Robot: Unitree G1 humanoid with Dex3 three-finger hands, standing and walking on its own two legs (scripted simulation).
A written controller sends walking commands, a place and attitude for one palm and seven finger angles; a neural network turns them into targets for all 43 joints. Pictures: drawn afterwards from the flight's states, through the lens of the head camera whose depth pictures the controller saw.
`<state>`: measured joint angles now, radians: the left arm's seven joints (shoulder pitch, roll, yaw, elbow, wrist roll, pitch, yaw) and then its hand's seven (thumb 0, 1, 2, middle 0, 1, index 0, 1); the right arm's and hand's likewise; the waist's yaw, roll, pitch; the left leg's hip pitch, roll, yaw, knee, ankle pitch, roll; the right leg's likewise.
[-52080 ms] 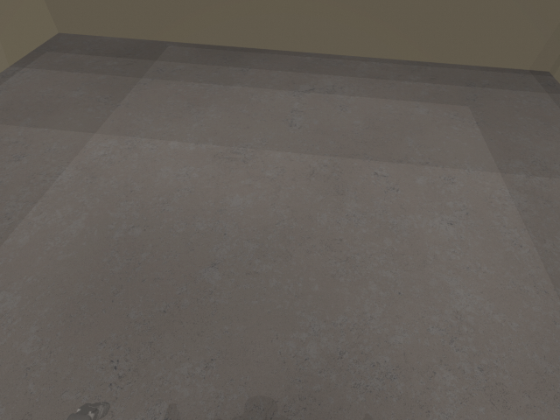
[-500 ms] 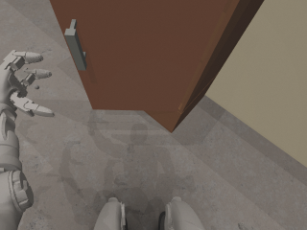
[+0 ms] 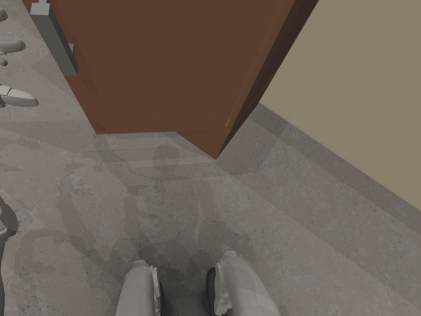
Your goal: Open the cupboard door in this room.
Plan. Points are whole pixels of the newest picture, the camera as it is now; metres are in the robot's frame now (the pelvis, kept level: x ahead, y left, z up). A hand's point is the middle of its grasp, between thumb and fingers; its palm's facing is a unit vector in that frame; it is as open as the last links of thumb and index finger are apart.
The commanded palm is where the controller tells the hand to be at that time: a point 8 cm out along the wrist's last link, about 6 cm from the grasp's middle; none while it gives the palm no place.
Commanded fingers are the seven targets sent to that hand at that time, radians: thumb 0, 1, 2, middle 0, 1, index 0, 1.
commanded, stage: move the hooked fingers beside the handle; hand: left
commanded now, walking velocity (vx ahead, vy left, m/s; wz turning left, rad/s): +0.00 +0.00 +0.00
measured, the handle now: (58, 34) +0.59 +0.22 +0.07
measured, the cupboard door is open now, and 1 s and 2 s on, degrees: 42 42 42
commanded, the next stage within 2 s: slide the fingers in behind the handle in 0.86 s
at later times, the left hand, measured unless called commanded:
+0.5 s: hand (0, 58) +0.54 +0.29 +0.07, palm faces +0.02 -1.00 -0.01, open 14.0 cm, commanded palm +0.53 +0.31 +0.07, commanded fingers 0.00 -0.50 0.30 -0.30 -1.20 -0.30 -1.20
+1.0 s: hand (8, 59) +0.53 +0.28 +0.07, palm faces +0.04 -1.00 -0.02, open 14.0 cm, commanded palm +0.53 +0.30 +0.07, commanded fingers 0.00 -0.50 0.30 -0.30 -1.20 -0.30 -1.20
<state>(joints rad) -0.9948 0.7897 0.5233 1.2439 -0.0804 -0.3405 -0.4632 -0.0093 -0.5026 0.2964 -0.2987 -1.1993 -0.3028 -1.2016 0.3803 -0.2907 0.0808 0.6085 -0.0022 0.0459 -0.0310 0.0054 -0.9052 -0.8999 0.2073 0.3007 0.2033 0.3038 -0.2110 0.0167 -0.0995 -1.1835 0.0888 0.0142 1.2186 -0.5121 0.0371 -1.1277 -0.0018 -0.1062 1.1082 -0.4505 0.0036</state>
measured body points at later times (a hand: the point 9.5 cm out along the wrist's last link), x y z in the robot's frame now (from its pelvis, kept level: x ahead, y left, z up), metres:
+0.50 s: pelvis +0.01 +0.01 +0.01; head +0.20 +0.06 +0.41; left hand +0.53 +0.35 +0.07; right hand +0.00 -0.25 -0.09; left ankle +0.02 +0.09 -0.64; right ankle +0.03 -0.13 -0.64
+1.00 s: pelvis +0.01 +0.00 +0.00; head +0.18 +0.05 +0.41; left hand +0.52 +0.33 +0.07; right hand +0.01 -0.27 -0.09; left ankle +0.02 +0.09 -0.64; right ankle +0.03 -0.13 -0.64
